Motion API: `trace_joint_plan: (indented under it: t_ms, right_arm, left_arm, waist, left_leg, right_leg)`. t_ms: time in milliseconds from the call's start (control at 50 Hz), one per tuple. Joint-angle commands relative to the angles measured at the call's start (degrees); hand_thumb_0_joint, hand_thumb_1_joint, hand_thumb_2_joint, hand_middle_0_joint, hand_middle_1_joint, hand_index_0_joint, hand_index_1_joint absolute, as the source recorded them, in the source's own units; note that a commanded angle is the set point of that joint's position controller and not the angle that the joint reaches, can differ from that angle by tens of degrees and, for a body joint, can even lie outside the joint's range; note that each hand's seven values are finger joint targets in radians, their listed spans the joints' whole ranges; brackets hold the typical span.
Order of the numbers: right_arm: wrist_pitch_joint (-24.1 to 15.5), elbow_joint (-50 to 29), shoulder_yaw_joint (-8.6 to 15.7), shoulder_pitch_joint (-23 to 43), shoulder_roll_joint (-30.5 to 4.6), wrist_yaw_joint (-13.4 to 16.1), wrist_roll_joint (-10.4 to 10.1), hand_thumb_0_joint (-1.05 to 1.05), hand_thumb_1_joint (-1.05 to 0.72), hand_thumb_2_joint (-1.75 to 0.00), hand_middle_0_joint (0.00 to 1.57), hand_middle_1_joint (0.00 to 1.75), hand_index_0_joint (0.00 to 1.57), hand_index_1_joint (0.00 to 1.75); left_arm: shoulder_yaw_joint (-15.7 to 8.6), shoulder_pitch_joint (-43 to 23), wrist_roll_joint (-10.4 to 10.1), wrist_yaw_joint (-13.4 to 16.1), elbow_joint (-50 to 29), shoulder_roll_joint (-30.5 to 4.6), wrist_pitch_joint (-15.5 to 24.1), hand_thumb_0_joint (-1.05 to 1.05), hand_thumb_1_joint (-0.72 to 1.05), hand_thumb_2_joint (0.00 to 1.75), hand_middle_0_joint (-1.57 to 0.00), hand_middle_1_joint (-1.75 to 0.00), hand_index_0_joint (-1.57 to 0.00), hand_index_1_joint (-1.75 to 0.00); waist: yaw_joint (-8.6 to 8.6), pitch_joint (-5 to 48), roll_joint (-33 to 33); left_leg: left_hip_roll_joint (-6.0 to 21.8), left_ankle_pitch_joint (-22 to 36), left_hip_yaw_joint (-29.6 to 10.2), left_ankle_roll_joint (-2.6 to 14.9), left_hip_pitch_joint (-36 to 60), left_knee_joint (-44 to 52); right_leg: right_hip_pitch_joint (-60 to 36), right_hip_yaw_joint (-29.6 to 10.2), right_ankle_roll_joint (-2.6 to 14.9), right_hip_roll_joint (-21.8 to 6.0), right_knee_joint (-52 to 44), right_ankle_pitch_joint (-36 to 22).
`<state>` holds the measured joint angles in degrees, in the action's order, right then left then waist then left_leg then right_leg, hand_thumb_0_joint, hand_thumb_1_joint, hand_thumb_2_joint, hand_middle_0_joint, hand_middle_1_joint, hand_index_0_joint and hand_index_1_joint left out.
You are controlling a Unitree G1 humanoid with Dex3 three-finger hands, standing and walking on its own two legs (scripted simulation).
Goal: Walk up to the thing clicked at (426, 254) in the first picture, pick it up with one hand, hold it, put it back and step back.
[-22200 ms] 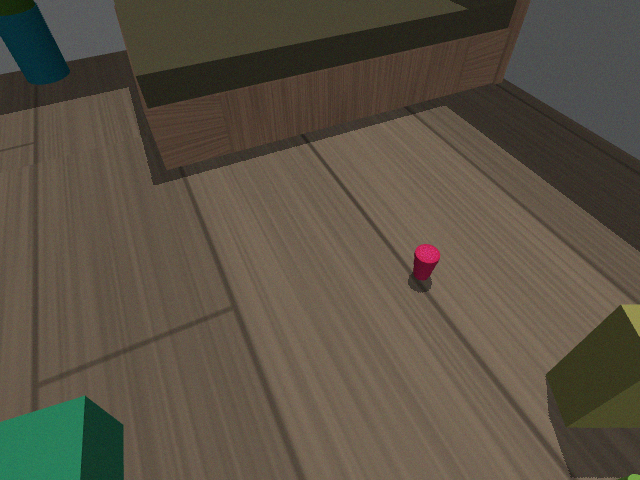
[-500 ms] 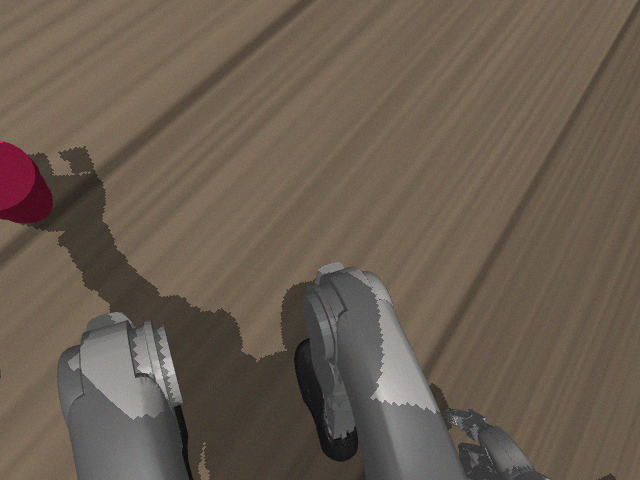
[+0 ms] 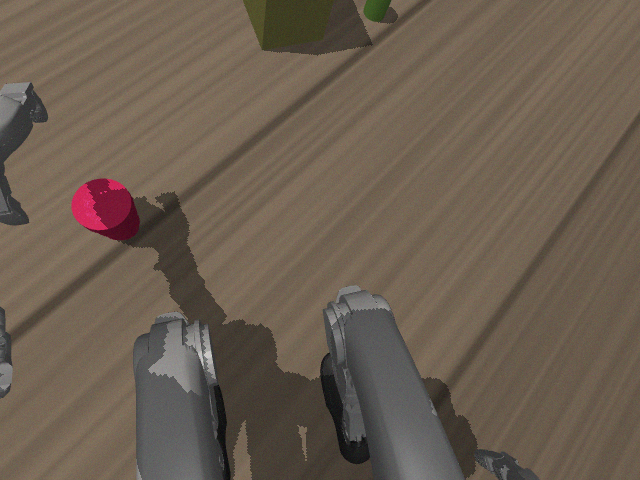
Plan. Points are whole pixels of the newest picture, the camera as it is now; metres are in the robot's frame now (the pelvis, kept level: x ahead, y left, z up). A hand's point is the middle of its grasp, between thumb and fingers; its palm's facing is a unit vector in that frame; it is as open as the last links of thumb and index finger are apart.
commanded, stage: withdraw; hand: left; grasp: from above
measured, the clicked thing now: (113, 215) +0.52 +0.27 -0.36
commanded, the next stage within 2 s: none
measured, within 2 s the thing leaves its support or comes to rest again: neither
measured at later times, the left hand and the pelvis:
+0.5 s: hand (34, 177) +0.52 +0.31 -0.16, palm faces -0.39 -0.04 -0.92, open 14.1 cm; pelvis -0.01 +0.00 -0.05, yaw +0 degrees
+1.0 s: hand (22, 182) +0.50 +0.31 -0.13, palm faces -0.42 -0.03 -0.91, open 13.8 cm; pelvis +0.00 +0.00 -0.02, yaw +0 degrees
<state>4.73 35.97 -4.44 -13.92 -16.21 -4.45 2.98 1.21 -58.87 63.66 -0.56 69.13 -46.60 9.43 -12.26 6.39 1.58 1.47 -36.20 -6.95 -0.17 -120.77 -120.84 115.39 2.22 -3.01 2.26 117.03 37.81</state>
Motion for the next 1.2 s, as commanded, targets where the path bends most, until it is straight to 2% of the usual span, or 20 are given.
trace_joint_plan:
  t_ms: [0,100,140,200,260,360,380,420,460,500,520,560,600,660,720,820,860,920,1040,1180]
  right_arm:
    - [-0.3,-0.5,3.6,-9.6,-11.8,1.5,0.5,0.00,-0.91,-0.90,0.20,0.30,0.20,0.30]
    - [-1.1,1.1,3.1,-9.5,-12.4,0.9,1.7,0.00,-0.91,-0.90,0.20,0.30,0.20,0.30]
    - [-1.6,1.6,3.0,-9.3,-12.9,0.7,2.0,0.00,-0.91,-0.90,0.20,0.30,0.20,0.30]
    - [-2.2,1.5,2.8,-9.1,-13.4,0.1,2.5,0.00,-0.91,-0.90,0.20,0.30,0.20,0.30]
    - [-2.7,0.6,3.0,-9.0,-13.9,-0.2,2.7,0.00,-0.91,-0.90,0.20,0.30,0.20,0.30]
    - [-3.0,0.2,4.2,-9.8,-13.7,-0.3,2.4,0.00,-0.92,-0.90,0.20,0.30,0.20,0.30]
    - [-2.8,0.4,4.3,-10.5,-13.5,-0.4,2.3,0.00,-0.92,-0.90,0.20,0.30,0.20,0.30]
    - [-2.6,0.9,5.0,-11.0,-13.5,-0.1,1.9,0.00,-0.91,-0.90,0.20,0.30,0.20,0.30]
    - [-2.3,1.2,5.2,-11.9,-13.2,-0.1,1.5,0.00,-0.91,-0.90,0.20,0.30,0.20,0.30]
    - [-1.7,1.5,5.5,-12.2,-13.1,0.1,1.1,0.00,-0.91,-0.90,0.20,0.30,0.20,0.30]
    - [-1.5,1.7,5.5,-12.1,-13.0,0.1,1.0,0.00,-0.91,-0.90,0.20,0.30,0.20,0.30]
    - [-1.2,1.4,5.1,-11.8,-12.1,-0.2,0.8,0.00,-0.91,-0.90,0.20,0.30,0.20,0.30]
    - [-1.1,1.7,4.9,-11.5,-12.0,0.0,0.5,0.00,-0.90,-0.90,0.20,0.30,0.20,0.30]
    - [-1.2,1.6,4.1,-10.2,-11.7,-0.1,0.6,0.00,-0.91,-0.90,0.20,0.30,0.20,0.30]
    - [-1.4,1.0,3.9,-10.0,-12.2,-0.3,0.9,0.00,-0.91,-0.90,0.20,0.30,0.20,0.30]
    - [-1.5,0.2,4.9,-10.0,-12.3,-0.7,1.0,0.00,-0.91,-0.90,0.20,0.30,0.20,0.30]
    - [-1.4,0.7,5.2,-10.4,-12.4,-0.8,1.0,0.00,-0.91,-0.90,0.20,0.30,0.20,0.30]
    - [-1.6,1.1,5.5,-10.5,-12.0,-0.8,1.1,0.00,-0.91,-0.90,0.20,0.30,0.20,0.30]
    - [-2.6,3.0,4.9,-10.6,-12.2,-0.5,1.3,0.00,-0.91,-0.90,0.20,0.30,0.20,0.30]
    - [-3.3,1.2,4.4,-10.0,-13.1,-0.8,2.1,0.00,-0.91,-0.90,0.20,0.30,0.20,0.30]
  left_arm:
    - [-1.0,-19.7,1.5,5.2,-4.8,-8.6,2.6,0.00,-0.52,0.98,-0.07,-1.03,-0.09,-1.02]
    - [-2.0,-24.2,5.8,12.6,0.3,-10.7,2.5,0.00,-0.53,0.98,-0.07,-1.03,-0.08,-1.02]
    - [-3.9,-25.5,7.4,14.8,2.2,-14.0,1.9,0.00,-0.53,0.98,-0.07,-1.04,-0.08,-1.02]
    - [-6.3,-27.3,9.0,17.1,3.3,-17.3,0.8,0.00,-0.54,0.99,-0.07,-1.04,-0.08,-1.03]
    - [-8.4,-28.3,9.1,18.0,2.2,-20.1,-0.5,0.00,-0.55,0.99,-0.07,-1.04,-0.08,-1.03]
    - [-8.4,-29.2,7.2,15.9,-3.2,-19.8,-2.4,0.00,-0.55,0.99,-0.07,-1.03,-0.07,-1.02]
    - [-7.6,-28.9,6.9,15.2,-3.6,-18.5,-2.6,0.00,-0.56,0.99,-0.07,-1.03,-0.07,-1.02]
    - [-6.7,-28.6,5.4,13.8,-5.9,-16.6,-3.2,0.00,-0.54,0.98,-0.07,-1.02,-0.08,-1.01]
    - [-4.7,-25.6,4.4,12.1,-5.3,-13.1,-3.9,0.00,-0.53,0.97,-0.07,-1.02,-0.08,-1.01]
    - [-4.9,-24.3,3.8,10.8,-6.9,-13.9,-4.1,0.00,-0.52,0.97,-0.08,-1.02,-0.09,-1.00]
    - [-4.2,-20.3,3.4,10.1,-4.2,-11.8,-4.4,0.00,-0.50,0.95,-0.08,-1.01,-0.10,-0.99]
    - [-2.7,-19.6,2.4,9.0,-5.0,-9.2,-4.2,0.00,-0.49,0.94,-0.09,-1.01,-0.11,-0.99]
    - [-3.7,-19.4,2.4,8.9,-4.9,-11.1,-3.8,0.00,-0.47,0.93,-0.09,-1.00,-0.11,-0.97]
    - [-3.1,-17.1,3.1,9.2,-0.7,-9.6,-2.7,0.00,-0.44,0.91,-0.13,-0.97,-0.15,-0.95]
    - [-5.6,-19.9,4.7,10.5,-3.9,-14.8,-1.1,0.00,-0.44,0.90,-0.14,-0.96,-0.15,-0.94]
    - [-6.8,-23.5,5.7,12.7,-8.0,-15.2,-0.9,0.00,-0.48,0.94,-0.12,-0.96,-0.13,-0.95]
    - [-6.7,-20.7,5.6,12.9,-5.8,-13.9,-1.6,0.00,-0.50,0.95,-0.10,-0.98,-0.11,-0.97]
    - [-3.9,-21.1,4.5,12.2,-4.8,-9.3,-2.2,0.00,-0.47,0.93,-0.13,-0.96,-0.14,-0.95]
    - [-0.2,-21.8,3.8,11.4,0.7,-4.7,-1.1,0.00,-0.44,0.91,-0.13,-0.97,-0.14,-0.95]
    - [-5.9,-26.8,7.1,15.8,-1.8,-14.8,-1.0,0.00,-0.47,0.93,-0.13,-0.97,-0.14,-0.96]
  waist:
    - [-2.50,30.3,13.2]
    - [-3.39,31.5,15.5]
    - [-3.35,33.3,16.5]
    - [-3.27,35.7,18.1]
    - [-2.94,39.9,19.9]
    - [-3.11,44.9,22.8]
    - [-3.80,44.8,21.7]
    - [-3.33,45.3,22.1]
    - [-3.70,42.9,20.8]
    - [-2.91,42.4,19.2]
    - [-2.77,40.2,16.9]
    - [-2.83,38.3,15.7]
    - [-2.25,36.8,12.6]
    - [-2.61,31.1,11.4]
    - [-1.07,35.8,14.6]
    - [-1.05,42.3,20.0]
    - [-1.15,39.8,17.9]
    - [-2.37,37.0,16.1]
    - [-4.73,30.7,11.8]
    - [-2.59,40.2,19.6]
  left_leg:
    - [-0.4,4.9,1.9,1.43,27.7,13.3]
    - [-0.9,4.8,2.8,1.35,28.2,11.2]
    - [-1.1,5.9,3.3,1.47,28.0,9.7]
    - [-1.3,6.2,3.6,1.43,27.6,8.4]
    - [-1.4,6.2,4.2,1.54,28.9,7.5]
    - [-1.1,5.2,3.8,1.43,31.3,7.9]
    - [-1.1,5.1,4.1,1.62,30.4,7.4]
    - [-1.0,5.6,3.9,1.47,31.4,8.3]
    - [-0.8,5.6,3.3,1.46,31.6,9.3]
    - [-1.0,6.3,3.3,1.60,30.4,9.8]
    - [-0.9,7.0,2.7,1.54,30.2,10.3]
    - [-0.9,8.3,3.0,1.85,28.7,9.9]
    - [-1.1,9.4,3.1,2.13,26.6,9.3]
    - [-1.2,7.9,2.7,1.99,24.0,9.4]
    - [-1.3,9.8,3.6,1.83,27.3,9.0]
    - [-1.2,10.7,3.6,1.41,33.4,10.5]
    - [-1.2,9.8,3.5,1.56,32.2,10.9]
    - [-1.1,5.6,3.5,1.80,29.7,11.3]
    - [-1.0,4.1,2.8,1.89,25.0,9.2]
    - [-1.2,6.8,3.4,1.12,31.1,8.3]
  right_leg:
    - [-11.2,4.4,5.29,0.7,-10.9,-9.2]
    - [-8.5,4.9,5.34,0.6,-9.4,-8.9]
    - [-8.4,4.9,5.24,0.5,-8.3,-9.8]
    - [-8.0,5.2,5.27,0.5,-6.8,-9.8]
    - [-9.7,5.0,5.08,0.4,-6.5,-10.0]
    - [-10.0,5.0,5.24,0.5,-6.1,-9.5]
    - [-11.0,4.9,5.16,0.6,-6.7,-9.5]
    - [-10.4,4.9,5.26,0.5,-6.8,-9.8]
    - [-10.0,5.0,5.23,0.5,-7.7,-9.8]
    - [-11.7,4.9,5.24,0.6,-8.5,-10.4]
    - [-11.0,5.1,5.17,0.4,-8.3,-10.7]
    - [-11.8,4.8,5.14,0.6,-9.0,-11.6]
    - [-12.3,4.6,5.06,0.6,-9.1,-12.5]
    - [-10.1,4.8,5.24,0.4,-8.6,-11.0]
    - [-11.8,4.4,5.18,0.5,-8.3,-12.3]
    - [-12.4,4.4,5.27,0.4,-8.3,-12.8]
    - [-12.2,4.5,5.08,0.3,-9.1,-12.0]
    - [-11.0,4.5,5.13,0.4,-10.1,-9.2]
    - [-8.0,5.1,5.04,0.4,-8.7,-8.6]
    - [-8.9,5.1,5.40,0.4,-5.9,-10.7]
